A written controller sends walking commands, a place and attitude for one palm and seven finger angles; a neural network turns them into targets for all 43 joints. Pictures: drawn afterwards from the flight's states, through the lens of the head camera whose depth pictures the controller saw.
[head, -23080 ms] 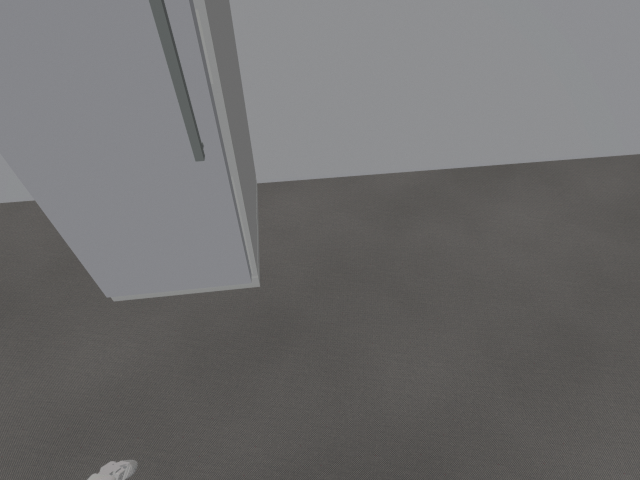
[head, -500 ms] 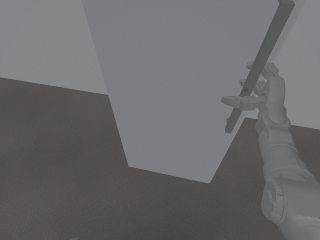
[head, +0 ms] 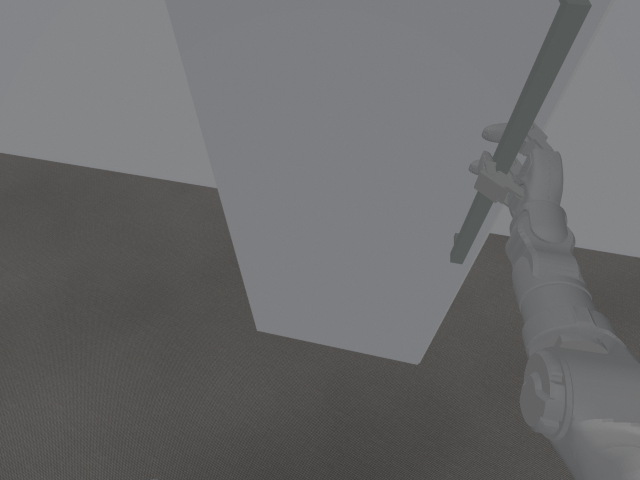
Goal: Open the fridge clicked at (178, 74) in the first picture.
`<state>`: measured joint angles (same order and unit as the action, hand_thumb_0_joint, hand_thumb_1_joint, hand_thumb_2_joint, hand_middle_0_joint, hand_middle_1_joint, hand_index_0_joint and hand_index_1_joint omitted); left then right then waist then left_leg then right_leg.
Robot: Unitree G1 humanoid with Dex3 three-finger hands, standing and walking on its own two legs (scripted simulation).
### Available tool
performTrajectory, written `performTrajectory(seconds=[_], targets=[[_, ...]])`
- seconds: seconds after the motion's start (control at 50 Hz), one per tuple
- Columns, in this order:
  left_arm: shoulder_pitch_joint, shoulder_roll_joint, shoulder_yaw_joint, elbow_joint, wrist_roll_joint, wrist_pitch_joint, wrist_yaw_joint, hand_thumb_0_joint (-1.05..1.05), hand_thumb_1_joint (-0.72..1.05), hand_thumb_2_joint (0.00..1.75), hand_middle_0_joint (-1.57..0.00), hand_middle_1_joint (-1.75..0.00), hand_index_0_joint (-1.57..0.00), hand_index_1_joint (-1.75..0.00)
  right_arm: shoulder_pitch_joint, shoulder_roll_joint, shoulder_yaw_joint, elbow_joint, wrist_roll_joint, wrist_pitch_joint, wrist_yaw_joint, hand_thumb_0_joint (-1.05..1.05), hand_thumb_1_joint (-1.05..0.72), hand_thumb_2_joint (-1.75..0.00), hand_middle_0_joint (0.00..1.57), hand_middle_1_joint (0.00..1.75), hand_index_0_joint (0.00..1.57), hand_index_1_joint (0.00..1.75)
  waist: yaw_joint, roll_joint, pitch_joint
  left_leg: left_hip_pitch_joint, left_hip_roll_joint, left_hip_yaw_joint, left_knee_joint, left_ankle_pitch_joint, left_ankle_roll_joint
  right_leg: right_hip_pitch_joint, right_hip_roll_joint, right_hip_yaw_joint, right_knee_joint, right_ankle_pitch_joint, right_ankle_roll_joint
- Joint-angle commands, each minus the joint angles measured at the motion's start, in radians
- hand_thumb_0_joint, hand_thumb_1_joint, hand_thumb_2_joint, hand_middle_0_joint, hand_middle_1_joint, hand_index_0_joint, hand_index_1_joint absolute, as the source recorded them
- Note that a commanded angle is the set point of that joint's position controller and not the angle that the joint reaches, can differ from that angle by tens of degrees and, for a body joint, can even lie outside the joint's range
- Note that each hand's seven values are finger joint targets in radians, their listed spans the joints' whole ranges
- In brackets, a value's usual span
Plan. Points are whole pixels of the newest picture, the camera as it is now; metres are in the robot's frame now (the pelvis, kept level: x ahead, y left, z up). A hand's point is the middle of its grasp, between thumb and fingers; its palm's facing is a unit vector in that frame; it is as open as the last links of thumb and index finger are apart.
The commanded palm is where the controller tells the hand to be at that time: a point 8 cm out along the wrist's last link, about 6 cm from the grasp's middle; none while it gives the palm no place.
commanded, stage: grip the handle and tug to test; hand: right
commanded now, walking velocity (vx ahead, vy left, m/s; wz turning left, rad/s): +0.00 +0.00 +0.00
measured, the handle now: (497, 159) +0.53 -0.15 +0.13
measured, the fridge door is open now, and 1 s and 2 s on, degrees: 0 0 33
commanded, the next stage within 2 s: pull the door a little, standing still in 0.70 s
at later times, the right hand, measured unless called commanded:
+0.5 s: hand (485, 175) +0.48 -0.13 +0.14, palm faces +0.07 +1.00 +0.03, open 5.3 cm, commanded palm +0.44 -0.19 +0.14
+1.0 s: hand (483, 177) +0.48 -0.12 +0.15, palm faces +0.10 +1.00 +0.02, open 5.5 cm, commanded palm +0.42 -0.17 +0.14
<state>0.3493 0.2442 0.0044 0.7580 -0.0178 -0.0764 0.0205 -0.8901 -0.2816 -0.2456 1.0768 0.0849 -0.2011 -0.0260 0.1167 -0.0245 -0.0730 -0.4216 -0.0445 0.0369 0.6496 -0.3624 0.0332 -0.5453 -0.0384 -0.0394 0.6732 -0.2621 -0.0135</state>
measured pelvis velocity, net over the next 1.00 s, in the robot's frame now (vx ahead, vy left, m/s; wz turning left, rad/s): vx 0.03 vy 0.00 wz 0.02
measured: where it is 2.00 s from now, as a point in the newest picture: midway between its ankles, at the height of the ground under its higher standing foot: outside the picture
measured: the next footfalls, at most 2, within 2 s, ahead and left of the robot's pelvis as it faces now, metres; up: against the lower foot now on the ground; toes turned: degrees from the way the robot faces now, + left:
none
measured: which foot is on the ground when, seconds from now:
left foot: down 0.00-1.00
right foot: down 0.00-1.00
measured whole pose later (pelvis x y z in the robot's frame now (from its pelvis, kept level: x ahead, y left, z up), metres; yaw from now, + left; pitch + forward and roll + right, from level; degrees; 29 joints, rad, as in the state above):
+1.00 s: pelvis +0.03 +0.00 +0.01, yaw +1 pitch +6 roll +1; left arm 0.28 0.23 0.02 0.70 -0.03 0.00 0.02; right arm -0.63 -0.18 -0.20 0.65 0.11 0.00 -0.08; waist 0.07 -0.02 -0.09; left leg -0.30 -0.04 0.01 0.55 -0.36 0.03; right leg -0.42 -0.03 -0.06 0.59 -0.28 -0.01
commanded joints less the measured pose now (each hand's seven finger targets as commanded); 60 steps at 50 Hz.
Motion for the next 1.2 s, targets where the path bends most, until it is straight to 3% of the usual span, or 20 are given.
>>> performTrajectory(seconds=[0.0, 0.04, 0.06, 0.16, 0.18, 0.26, 0.3, 0.36, 0.4, 0.52, 0.66, 0.7, 0.72, 0.78, 0.84, 0.86, 0.9, 0.96, 1.02, 1.18], targets=[[0.065, 0.164, 0.051, -0.087, -0.003, -0.028, 0.013, 0.0, 0.9, 0.9, -0.2, -0.3, -0.2, -0.3, -0.511, -0.234, -0.059, -0.197, 0.013, -0.067, -0.008, 0.0, -0.9, -0.9, 0.45, 1.4, 0.45, 1.4, 0.002, 0.027, -0.324, -0.001, -0.005, -0.041, -0.109, 0.317, -0.026, 0.276, 0.031, 0.05, -0.039, 0.174, -0.022], [0.06, 0.161, 0.049, -0.092, -0.004, -0.028, 0.012, 0.0, 0.9, 0.9, -0.2, -0.3, -0.2, -0.3, -0.51, -0.236, -0.059, -0.202, 0.012, -0.068, -0.009, 0.0, -0.9, -0.9, 0.45, 1.4, 0.45, 1.4, -0.001, 0.029, -0.318, 0.007, -0.003, -0.043, -0.11, 0.308, -0.027, 0.254, 0.032, 0.047, -0.044, 0.152, -0.021], [0.062, 0.162, 0.048, -0.09, -0.005, -0.031, 0.013, 0.0, 0.9, 0.9, -0.2, -0.3, -0.2, -0.3, -0.537, -0.238, -0.053, -0.21, 0.011, -0.069, -0.009, 0.0, -0.9, -0.9, 0.45, 1.4, 0.45, 1.4, 0.012, 0.018, -0.316, -0.004, -0.002, -0.047, -0.116, 0.3, -0.03, 0.256, 0.032, 0.044, -0.043, 0.144, -0.023], [0.071, 0.168, 0.047, -0.094, -0.002, -0.029, 0.013, 0.0, 0.9, 0.9, -0.2, -0.3, -0.2, -0.3, -0.523, -0.295, -0.094, -0.19, 0.004, -0.071, -0.007, 0.0, -0.9, -0.9, 0.45, 1.4, 0.45, 1.4, 0.006, 0.04, -0.312, 0.021, 0.002, -0.057, -0.12, 0.297, -0.035, 0.212, 0.035, 0.04, -0.045, 0.12, -0.027], [0.067, 0.165, 0.048, -0.096, -0.002, -0.028, 0.013, 0.0, 0.9, 0.9, -0.2, -0.3, -0.2, -0.3, -0.491, -0.294, -0.1, -0.171, 0.002, -0.068, -0.005, 0.0, -0.9, -0.9, 0.45, 1.4, 0.45, 1.4, -0.004, 0.033, -0.301, 0.021, 0.001, -0.057, -0.12, 0.296, -0.032, 0.206, 0.036, 0.036, -0.042, 0.117, -0.026], [0.067, 0.165, 0.048, -0.104, -0.004, -0.028, 0.011, 0.0, 0.9, 0.9, -0.2, -0.3, -0.2, -0.3, -0.515, -0.289, -0.085, -0.2, 0.0, -0.078, 0.0, 0.0, -0.9, -0.9, 0.45, 1.4, 0.45, 1.4, 0.007, 0.006, -0.31, 0.004, 0.0, -0.056, -0.12, 0.27, -0.032, 0.218, 0.034, 0.036, -0.041, 0.105, -0.025], [0.071, 0.169, 0.049, -0.107, -0.002, -0.025, 0.012, 0.0, 0.9, 0.9, -0.2, -0.3, -0.2, -0.3, -0.454, -0.317, -0.119, -0.169, 0.002, -0.073, 0.0, 0.0, -0.9, -0.9, 0.45, 1.4, 0.45, 1.4, -0.01, 0.036, -0.297, 0.024, -0.001, -0.057, -0.119, 0.27, -0.031, 0.192, 0.035, 0.035, -0.043, 0.099, -0.026], [0.062, 0.163, 0.049, -0.122, -0.005, -0.025, 0.009, 0.0, 0.9, 0.9, -0.2, -0.3, -0.2, -0.3, -0.442, -0.272, -0.086, -0.218, 0.006, -0.074, 0.006, 0.0, -0.9, -0.9, 0.45, 1.4, 0.45, 1.4, -0.014, 0.012, -0.325, 0.027, -0.002, -0.051, -0.114, 0.291, -0.029, 0.225, 0.035, 0.035, -0.045, 0.124, -0.024], [0.066, 0.17, 0.05, -0.12, -0.003, -0.02, 0.011, 0.0, 0.9, 0.9, -0.2, -0.3, -0.2, -0.3, -0.398, -0.313, -0.129, -0.202, 0.01, -0.064, 0.002, 0.0, -0.9, -0.9, 0.45, 1.4, 0.45, 1.4, -0.023, 0.051, -0.311, 0.046, -0.003, -0.052, -0.116, 0.3, -0.031, 0.203, 0.034, 0.033, -0.045, 0.124, -0.026], [0.038, 0.162, 0.053, -0.156, -0.012, -0.011, 0.008, 0.0, 0.9, 0.9, -0.2, -0.3, -0.2, -0.3, -0.273, -0.291, -0.127, -0.331, 0.021, -0.038, 0.009, 0.0, -0.9, -0.9, 0.45, 1.4, 0.45, 1.4, -0.058, 0.027, -0.355, 0.108, -0.004, -0.051, -0.109, 0.404, -0.028, 0.245, 0.034, 0.019, -0.054, 0.209, -0.026], [-0.011, 0.151, 0.058, -0.202, -0.022, 0.01, 0.008, 0.0, 0.9, 0.9, -0.2, -0.3, -0.2, -0.3, -0.036, -0.242, -0.125, -0.518, 0.045, 0.038, 0.008, 0.0, -0.9, -0.9, 0.45, 1.4, 0.45, 1.4, -0.107, 0.037, -0.352, 0.198, -0.006, -0.037, -0.11, 0.539, -0.023, 0.289, 0.034, 0.006, -0.076, 0.323, -0.02], [-0.025, 0.149, 0.059, -0.207, -0.022, 0.017, 0.009, 0.0, 0.9, 0.9, -0.2, -0.3, -0.2, -0.3, -0.018, -0.217, -0.108, -0.564, 0.048, 0.064, 0.002, 0.0, -0.9, -0.9, 0.45, 1.4, 0.45, 1.4, -0.104, 0.031, -0.335, 0.207, -0.005, -0.038, -0.116, 0.572, -0.024, 0.304, 0.034, 0.0, -0.076, 0.349, -0.022], [-0.026, 0.149, 0.06, -0.205, -0.024, 0.021, 0.011, 0.0, 0.9, 0.9, -0.2, -0.3, -0.2, -0.3, -0.022, -0.235, -0.121, -0.593, 0.048, 0.074, -0.002, 0.0, -0.9, -0.9, 0.45, 1.4, 0.45, 1.4, -0.104, 0.037, -0.35, 0.217, -0.002, -0.039, -0.115, 0.602, -0.026, 0.317, 0.031, 0.002, -0.08, 0.376, -0.021], [-0.044, 0.138, 0.06, -0.209, -0.026, 0.032, 0.012, 0.0, 0.9, 0.9, -0.2, -0.3, -0.2, -0.3, 0.025, -0.182, -0.088, -0.65, 0.048, 0.112, -0.01, 0.0, -0.9, -0.9, 0.45, 1.4, 0.45, 1.4, -0.109, 0.0, -0.34, 0.222, -0.003, -0.034, -0.118, 0.641, -0.022, 0.356, 0.03, 0.0, -0.081, 0.441, -0.018], [-0.034, 0.136, 0.061, -0.168, -0.02, 0.038, 0.016, 0.0, 0.9, 0.9, -0.2, -0.3, -0.2, -0.3, -0.184, -0.094, 0.008, -0.637, 0.037, 0.136, -0.035, 0.0, -0.9, -0.9, 0.45, 1.4, 0.45, 1.4, -0.043, 0.007, -0.306, 0.148, -0.005, -0.029, -0.127, 0.63, -0.027, 0.396, 0.024, 0.016, -0.064, 0.471, -0.018], [-0.029, 0.132, 0.064, -0.162, -0.018, 0.036, 0.013, 0.0, 0.9, 0.9, -0.2, -0.3, -0.2, -0.3, -0.192, -0.068, 0.023, -0.634, 0.034, 0.14, -0.041, 0.0, -0.9, -0.9, 0.45, 1.4, 0.45, 1.4, -0.046, -0.013, -0.318, 0.131, -0.006, -0.028, -0.127, 0.618, -0.026, 0.414, 0.025, 0.02, -0.062, 0.479, -0.015], [-0.027, 0.135, 0.066, -0.16, -0.012, 0.038, 0.009, 0.0, 0.9, 0.9, -0.2, -0.3, -0.2, -0.3, -0.132, -0.051, 0.03, -0.63, 0.029, 0.143, -0.048, 0.0, -0.9, -0.9, 0.45, 1.4, 0.45, 1.4, -0.056, 0.012, -0.335, 0.145, -0.006, -0.025, -0.124, 0.635, -0.023, 0.43, 0.027, 0.023, -0.055, 0.516, -0.016], [-0.045, 0.127, 0.068, -0.172, -0.013, 0.039, 0.004, 0.0, 0.9, 0.9, -0.2, -0.3, -0.2, -0.3, -0.073, -0.021, 0.053, -0.69, 0.03, 0.136, -0.04, 0.0, -0.9, -0.9, 0.45, 1.4, 0.45, 1.4, -0.078, -0.008, -0.398, 0.18, 0.001, -0.025, -0.11, 0.69, -0.022, 0.466, 0.025, 0.025, -0.056, 0.59, -0.012], [-0.062, 0.127, 0.065, -0.195, -0.016, 0.041, 0.0, 0.0, 0.9, 0.9, -0.2, -0.3, -0.2, -0.3, 0.037, -0.006, 0.058, -0.727, 0.04, 0.141, -0.027, 0.0, -0.9, -0.9, 0.45, 1.4, 0.45, 1.4, -0.101, 0.039, -0.398, 0.227, 0.003, -0.022, -0.113, 0.736, -0.023, 0.458, 0.027, 0.022, -0.066, 0.612, -0.015], [-0.155, 0.102, 0.05, -0.276, -0.031, 0.045, -0.001, 0.0, 0.9, 0.9, -0.2, -0.3, -0.2, -0.3, 0.41, 0.053, 0.105, -1.031, 0.068, 0.203, -0.003, 0.0, -0.9, -0.9, 0.45, 1.4, 0.45, 1.4, -0.157, 0.046, -0.352, 0.341, 0.016, -0.016, -0.142, 0.821, -0.029, 0.47, 0.022, -0.002, -0.116, 0.629, -0.014]])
